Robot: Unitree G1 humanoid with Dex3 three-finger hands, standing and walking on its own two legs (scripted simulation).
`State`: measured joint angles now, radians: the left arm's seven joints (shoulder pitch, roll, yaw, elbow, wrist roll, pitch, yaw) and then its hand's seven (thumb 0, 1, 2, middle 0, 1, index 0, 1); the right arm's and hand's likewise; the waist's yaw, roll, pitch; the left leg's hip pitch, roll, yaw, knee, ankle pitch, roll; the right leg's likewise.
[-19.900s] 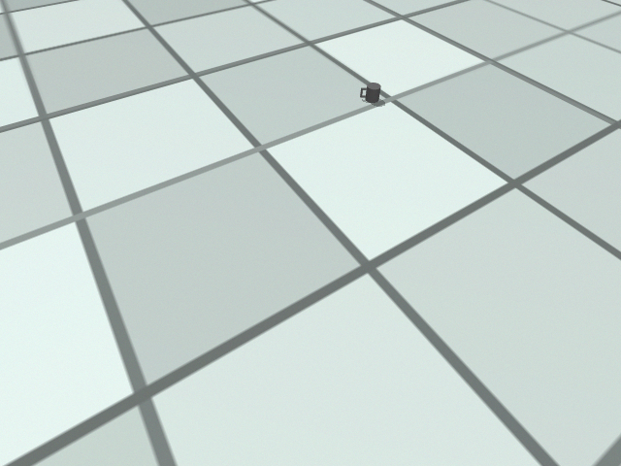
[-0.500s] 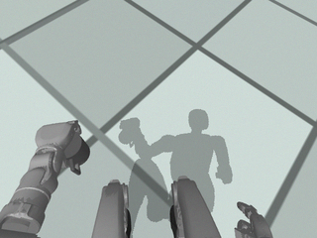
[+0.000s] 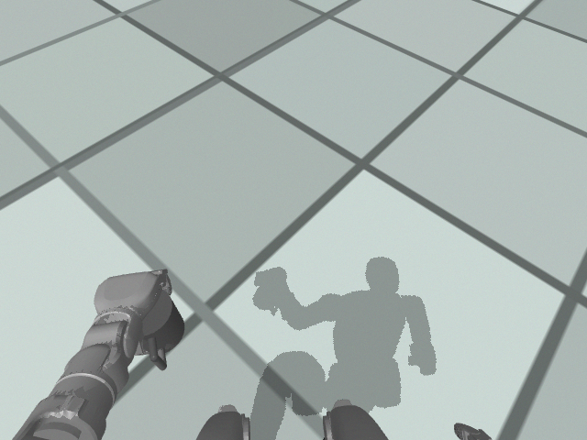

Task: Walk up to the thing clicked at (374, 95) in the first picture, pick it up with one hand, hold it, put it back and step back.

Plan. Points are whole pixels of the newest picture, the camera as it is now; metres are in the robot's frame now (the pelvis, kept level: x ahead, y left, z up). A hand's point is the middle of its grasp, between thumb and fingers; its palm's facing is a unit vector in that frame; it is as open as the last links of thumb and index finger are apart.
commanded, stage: lift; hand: left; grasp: from above
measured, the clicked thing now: (154, 330) +0.32 +0.21 -0.13
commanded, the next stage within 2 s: hold in 0.18 s
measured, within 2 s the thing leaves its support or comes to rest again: neither
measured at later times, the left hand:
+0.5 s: hand (127, 299) +0.33 +0.22 -0.03, palm faces -0.45 -0.05 -0.89, open 11.0 cm
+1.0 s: hand (121, 293) +0.33 +0.22 -0.01, palm faces -0.46 -0.04 -0.89, open 11.1 cm
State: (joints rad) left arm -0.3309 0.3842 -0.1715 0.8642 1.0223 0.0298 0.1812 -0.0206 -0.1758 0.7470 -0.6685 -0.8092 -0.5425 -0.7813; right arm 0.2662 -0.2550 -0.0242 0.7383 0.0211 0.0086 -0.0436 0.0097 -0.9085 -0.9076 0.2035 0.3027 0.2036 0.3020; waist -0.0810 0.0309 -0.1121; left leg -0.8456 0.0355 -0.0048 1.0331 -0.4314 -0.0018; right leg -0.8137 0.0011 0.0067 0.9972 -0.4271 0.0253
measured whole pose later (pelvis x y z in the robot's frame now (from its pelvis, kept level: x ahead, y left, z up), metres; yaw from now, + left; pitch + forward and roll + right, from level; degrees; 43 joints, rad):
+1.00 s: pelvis +0.03 +0.00 +0.06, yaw -1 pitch +4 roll +0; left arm -0.27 0.38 -0.20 0.76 1.02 0.03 0.07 -0.02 -0.17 0.79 -0.61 -0.86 -0.49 -0.83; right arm 0.24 -0.27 -0.05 0.71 0.04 0.04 -0.03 0.01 -0.90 -0.90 0.20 0.30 0.20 0.30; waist -0.03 0.04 -0.04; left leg -0.39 0.02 0.03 0.61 -0.29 0.00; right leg -0.37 -0.01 0.03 0.59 -0.29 0.03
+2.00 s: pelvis +0.02 +0.00 +0.07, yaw +0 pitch +1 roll +0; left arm -0.24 0.40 -0.22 0.65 1.00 0.01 -0.03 -0.01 -0.18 0.86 -0.56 -0.94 -0.44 -0.89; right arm 0.18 -0.26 -0.02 0.67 0.05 0.05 -0.04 0.01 -0.91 -0.91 0.20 0.30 0.20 0.30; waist 0.00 0.05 0.00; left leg -0.29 0.02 0.03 0.51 -0.23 0.00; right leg -0.28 -0.02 0.03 0.50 -0.24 0.02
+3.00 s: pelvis -0.01 +0.00 -0.07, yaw +0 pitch +26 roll -2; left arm -0.58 0.39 -0.09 1.19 1.20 -0.05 0.42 0.00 -0.17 0.82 -0.55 -0.95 -0.45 -0.88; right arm 0.26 -0.28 -0.08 0.75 -0.04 0.01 -0.01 0.01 -0.90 -0.90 0.20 0.30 0.20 0.30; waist -0.12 0.02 -0.18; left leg -1.31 0.03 -0.02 1.38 -0.53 0.00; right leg -1.27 0.00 0.01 1.34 -0.53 0.04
